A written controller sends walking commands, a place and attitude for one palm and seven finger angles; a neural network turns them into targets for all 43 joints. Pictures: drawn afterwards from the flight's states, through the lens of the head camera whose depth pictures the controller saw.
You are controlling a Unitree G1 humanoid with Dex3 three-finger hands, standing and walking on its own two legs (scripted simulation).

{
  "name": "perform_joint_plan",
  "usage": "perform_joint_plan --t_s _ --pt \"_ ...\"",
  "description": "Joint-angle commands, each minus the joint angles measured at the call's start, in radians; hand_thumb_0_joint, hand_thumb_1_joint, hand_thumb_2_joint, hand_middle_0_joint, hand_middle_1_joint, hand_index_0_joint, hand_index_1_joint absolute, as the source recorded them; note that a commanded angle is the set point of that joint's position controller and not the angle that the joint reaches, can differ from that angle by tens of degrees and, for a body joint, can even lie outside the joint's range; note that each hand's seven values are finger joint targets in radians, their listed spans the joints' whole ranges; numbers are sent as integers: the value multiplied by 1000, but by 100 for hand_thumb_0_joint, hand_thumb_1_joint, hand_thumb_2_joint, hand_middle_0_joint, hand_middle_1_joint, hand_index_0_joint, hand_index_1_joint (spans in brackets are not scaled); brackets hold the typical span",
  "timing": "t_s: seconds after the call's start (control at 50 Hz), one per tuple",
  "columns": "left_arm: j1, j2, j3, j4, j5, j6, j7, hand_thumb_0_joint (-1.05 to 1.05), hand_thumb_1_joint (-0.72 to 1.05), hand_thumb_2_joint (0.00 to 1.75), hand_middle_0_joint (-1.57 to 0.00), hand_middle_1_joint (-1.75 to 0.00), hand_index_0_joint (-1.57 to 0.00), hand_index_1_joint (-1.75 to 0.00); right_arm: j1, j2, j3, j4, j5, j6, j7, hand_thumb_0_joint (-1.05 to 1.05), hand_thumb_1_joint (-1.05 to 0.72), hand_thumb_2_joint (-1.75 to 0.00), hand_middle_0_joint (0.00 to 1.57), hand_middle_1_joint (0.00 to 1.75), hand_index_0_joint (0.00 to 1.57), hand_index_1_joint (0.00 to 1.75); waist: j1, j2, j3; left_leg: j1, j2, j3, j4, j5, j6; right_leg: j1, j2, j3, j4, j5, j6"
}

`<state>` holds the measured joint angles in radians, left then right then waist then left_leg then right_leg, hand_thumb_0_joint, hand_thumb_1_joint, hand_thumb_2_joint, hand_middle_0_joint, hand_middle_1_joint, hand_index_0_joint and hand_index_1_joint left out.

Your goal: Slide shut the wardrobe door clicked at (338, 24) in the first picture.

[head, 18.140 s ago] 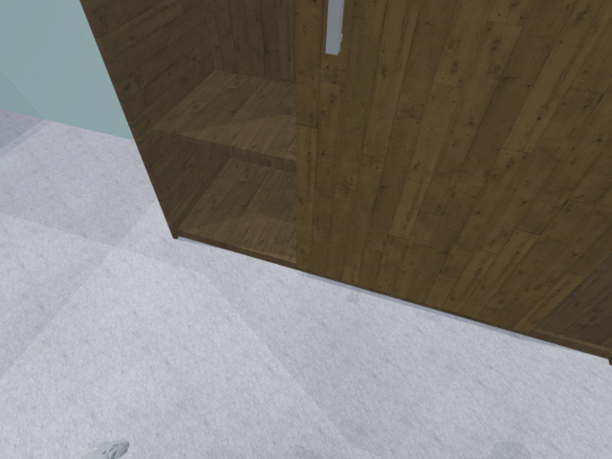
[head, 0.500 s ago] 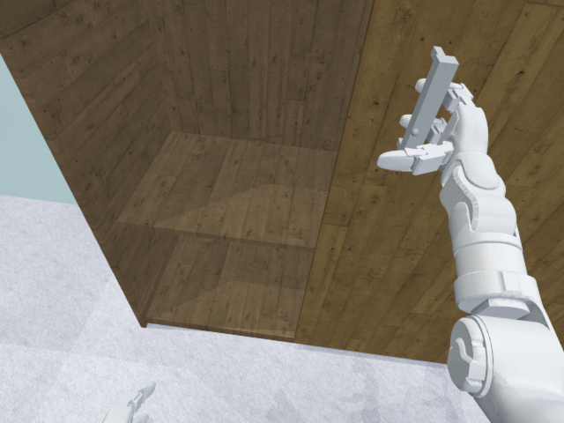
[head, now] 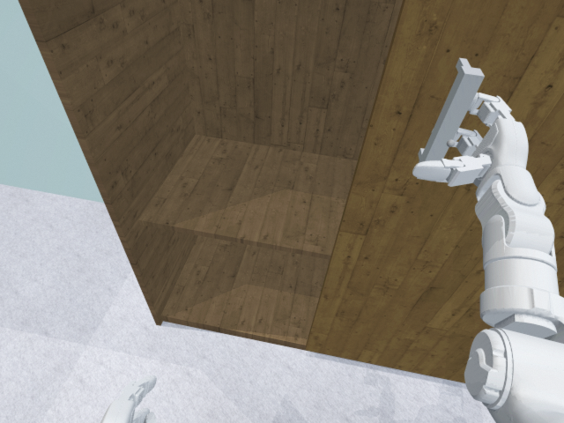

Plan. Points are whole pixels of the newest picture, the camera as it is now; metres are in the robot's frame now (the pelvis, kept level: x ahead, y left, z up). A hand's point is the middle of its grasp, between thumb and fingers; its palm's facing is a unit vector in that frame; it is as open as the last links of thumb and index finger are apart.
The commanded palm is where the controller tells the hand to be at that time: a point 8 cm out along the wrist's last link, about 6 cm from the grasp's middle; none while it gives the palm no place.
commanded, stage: move the hooked fingers beside the handle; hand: right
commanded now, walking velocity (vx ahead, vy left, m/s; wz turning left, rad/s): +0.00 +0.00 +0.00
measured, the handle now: (442, 121) +0.50 -0.16 +0.23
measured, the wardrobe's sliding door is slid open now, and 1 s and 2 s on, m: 0.55 0.55 0.55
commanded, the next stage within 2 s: feel for the door with the fingertips in 1.62 s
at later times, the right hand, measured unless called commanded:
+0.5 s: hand (483, 148) +0.43 -0.20 +0.23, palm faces +0.10 +0.99 +0.02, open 14.0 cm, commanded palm +0.41 -0.25 +0.22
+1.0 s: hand (493, 152) +0.44 -0.22 +0.23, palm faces +0.10 +0.99 +0.01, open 14.0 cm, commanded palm +0.41 -0.26 +0.22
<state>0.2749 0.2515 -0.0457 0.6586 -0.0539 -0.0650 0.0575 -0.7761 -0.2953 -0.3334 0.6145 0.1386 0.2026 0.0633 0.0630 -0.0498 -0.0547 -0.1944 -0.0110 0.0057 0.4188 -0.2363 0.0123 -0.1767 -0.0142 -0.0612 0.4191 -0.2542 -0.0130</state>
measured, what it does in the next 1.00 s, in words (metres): stands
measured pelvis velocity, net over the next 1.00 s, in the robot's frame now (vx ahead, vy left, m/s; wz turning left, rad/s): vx -0.01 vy -0.01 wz -0.03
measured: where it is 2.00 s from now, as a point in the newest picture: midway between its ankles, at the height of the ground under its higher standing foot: outside the picture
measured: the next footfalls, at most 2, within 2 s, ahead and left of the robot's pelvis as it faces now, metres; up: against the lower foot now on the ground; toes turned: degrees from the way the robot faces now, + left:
none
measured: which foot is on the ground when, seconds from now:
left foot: down 0.00-1.00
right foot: down 0.00-1.00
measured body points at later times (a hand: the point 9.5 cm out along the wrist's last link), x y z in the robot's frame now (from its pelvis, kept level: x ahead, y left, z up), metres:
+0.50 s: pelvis -0.02 -0.01 +0.00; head -0.02 +0.00 +0.45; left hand +0.09 +0.24 -0.11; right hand +0.42 -0.25 +0.23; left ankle -0.01 +0.11 -0.74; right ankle -0.02 -0.11 -0.74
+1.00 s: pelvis -0.01 -0.01 +0.00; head -0.01 +0.00 +0.45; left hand +0.08 +0.25 -0.11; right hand +0.43 -0.27 +0.23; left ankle -0.01 +0.11 -0.74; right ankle -0.02 -0.11 -0.74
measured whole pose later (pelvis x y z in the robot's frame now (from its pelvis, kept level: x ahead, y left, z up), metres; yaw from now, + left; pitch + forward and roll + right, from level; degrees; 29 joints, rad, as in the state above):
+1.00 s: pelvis -0.01 -0.01 +0.00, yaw -2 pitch +3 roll +1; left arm 0.35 0.28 -0.04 0.71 -0.06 -0.15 0.07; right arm -0.88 -0.42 -0.33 0.82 0.14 0.11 0.16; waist 0.06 -0.04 -0.05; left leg -0.24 0.01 0.03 0.43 -0.23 0.00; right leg -0.25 0.00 -0.04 0.46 -0.25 -0.03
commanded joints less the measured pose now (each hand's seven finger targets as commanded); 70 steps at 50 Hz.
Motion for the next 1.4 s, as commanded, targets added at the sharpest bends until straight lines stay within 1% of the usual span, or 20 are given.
perform_joint_plan --t_s 0.0,0.08,0.12,0.18,0.34,0.38,0.44,0.52,0.58,0.64,0.76,0.88,0.98,1.04,1.08,1.18,1.22,1.28,1.3,1.38 --pt "-71 122 48 -135 -8 -51 10 0 90 90 -20 -30 -20 -30 -457 -324 -52 -242 -8 -67 3 0 50 -30 30 120 30 120 -53 48 -281 143 8 12 -22 437 10 71 12 24 -9 342 -35" --pt "-57 131 55 -120 -15 -67 16 0 90 90 -20 -30 -20 -30 -538 -228 46 -243 20 -64 49 0 50 -30 30 120 30 120 -12 -2 -274 66 0 18 -37 374 16 127 12 41 3 319 -34" --pt "-47 139 57 -104 -15 -78 23 0 90 90 -20 -30 -20 -30 -550 -241 32 -219 42 -63 65 0 50 -30 30 120 30 120 -6 42 -287 48 -3 21 -42 337 14 132 12 53 5 292 -35" --pt "-36 145 50 -74 -19 -90 30 0 90 90 -20 -30 -20 -30 -612 -235 60 -137 46 -68 74 0 50 -30 30 120 30 120 13 22 -212 -18 1 20 -59 234 14 95 14 64 -1 200 -34" --pt "0 154 44 -47 -10 -119 31 0 90 90 -20 -30 -20 -30 -681 -317 13 37 27 -157 66 0 50 -30 30 120 30 120 4 53 -221 -28 7 17 -48 156 16 55 11 80 -3 147 -31" --pt "7 152 40 -51 -11 -129 28 0 90 90 -20 -30 -20 -30 -721 -313 27 53 12 -182 67 0 50 -30 30 120 30 120 7 20 -229 -34 7 16 -38 155 18 57 10 86 -8 145 -27" --pt "31 158 45 -54 -5 -137 24 0 90 90 -20 -30 -20 -30 -703 -372 -26 64 1 -213 65 0 50 -30 30 120 30 120 -9 34 -286 2 7 18 -27 199 21 70 8 88 -2 196 -25" --pt "45 159 49 -57 -8 -141 19 0 90 90 -20 -30 -20 -30 -660 -337 -10 109 1 -207 80 0 50 -30 30 120 30 120 -5 60 -259 -8 1 22 -22 234 18 59 1 82 -4 218 -25" --pt "52 163 53 -66 -7 -138 17 0 90 90 -20 -30 -20 -30 -643 -373 -36 69 -4 -205 84 0 50 -30 30 120 30 120 -16 22 -281 9 2 21 -21 248 20 66 1 76 -7 238 -24" --pt "64 170 59 -67 -4 -134 17 0 90 90 -20 -30 -20 -30 -613 -426 -80 45 -2 -204 86 0 50 -30 30 120 30 120 -26 53 -282 32 -2 24 -24 260 21 54 -2 76 -6 258 -26" --pt "56 163 63 -77 -8 -141 15 0 90 90 -20 -30 -20 -30 -655 -358 -12 -84 6 -204 105 0 50 -30 30 120 30 120 -5 -55 -315 2 -7 26 -27 263 24 133 -4 84 -3 292 -18" --pt "58 169 60 -56 -12 -132 17 0 90 90 -20 -30 -20 -30 -616 -336 0 0 17 -150 107 0 50 -30 30 120 30 120 4 9 -222 -30 -8 29 -38 235 19 67 -1 73 -5 236 -25" --pt "43 164 62 -74 -8 -132 14 0 90 90 -20 -30 -20 -30 -648 -355 -18 -83 16 -169 97 0 50 -30 30 120 30 120 -4 -1 -322 6 -6 26 -20 299 21 128 -1 79 15 312 -24" --pt "41 164 59 -68 -8 -123 14 0 90 90 -20 -30 -20 -30 -619 -353 -19 -41 20 -158 97 0 50 -30 30 120 30 120 -7 30 -292 10 -6 30 -18 306 21 103 -1 76 19 315 -25" --pt "31 160 55 -72 -12 -121 13 0 90 90 -20 -30 -20 -30 -645 -319 11 -41 14 -149 94 0 50 -30 30 120 30 120 1 -8 -272 -17 -4 27 -19 302 20 109 2 75 18 305 -25" --pt "25 161 54 -79 -11 -106 16 0 90 90 -20 -30 -20 -30 -637 -359 -18 -24 8 -141 84 0 50 -30 30 120 30 120 -7 41 -286 16 -1 25 -14 320 18 86 3 72 17 304 -28" --pt "21 156 56 -86 -10 -107 16 0 90 90 -20 -30 -20 -30 -637 -352 -20 -54 9 -147 85 0 50 -30 30 120 30 120 -10 23 -320 28 -1 22 -9 353 18 112 5 70 26 338 -29" --pt "18 153 52 -80 -13 -101 16 0 90 90 -20 -30 -20 -30 -650 -327 8 -37 11 -147 90 0 50 -30 30 120 30 120 0 9 -278 6 -1 23 -17 327 18 99 5 70 22 307 -29" --pt "23 156 52 -78 -11 -102 18 0 90 90 -20 -30 -20 -30 -649 -342 -8 -17 12 -145 88 0 50 -30 30 120 30 120 -1 48 -273 8 -2 25 -18 319 17 88 5 75 19 297 -30" --pt "21 156 52 -86 -10 -101 21 0 90 90 -20 -30 -20 -30 -639 -382 -35 -38 9 -150 94 0 50 -30 30 120 30 120 -12 20 -320 49 2 16 -13 355 17 90 10 63 24 315 -34"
